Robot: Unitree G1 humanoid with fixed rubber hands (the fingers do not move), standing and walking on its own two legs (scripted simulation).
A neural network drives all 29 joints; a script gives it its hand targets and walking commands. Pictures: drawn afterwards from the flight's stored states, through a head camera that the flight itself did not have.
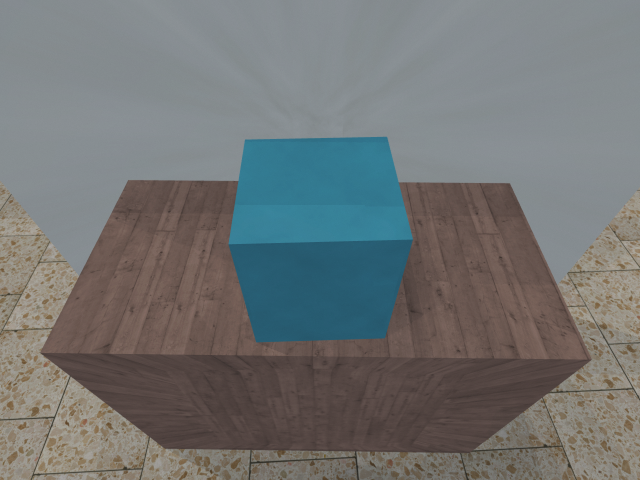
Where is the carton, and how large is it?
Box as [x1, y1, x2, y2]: [229, 137, 412, 341]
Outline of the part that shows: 386,137 245,140 230,231 229,247 256,341 384,337 412,240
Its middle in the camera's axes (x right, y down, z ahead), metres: +0.00 +0.01 +0.60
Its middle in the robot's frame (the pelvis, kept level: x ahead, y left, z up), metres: +0.45 +0.02 +0.01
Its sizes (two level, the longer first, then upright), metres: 0.210 0.200 0.250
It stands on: a pedestal, 0.65 m high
